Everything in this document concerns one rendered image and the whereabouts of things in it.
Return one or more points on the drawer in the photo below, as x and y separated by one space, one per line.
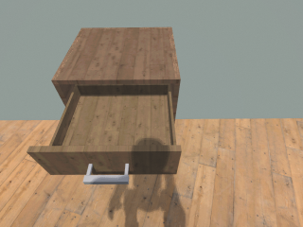
111 125

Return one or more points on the cabinet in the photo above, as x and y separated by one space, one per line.
120 55

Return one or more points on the handle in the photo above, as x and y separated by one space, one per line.
106 179

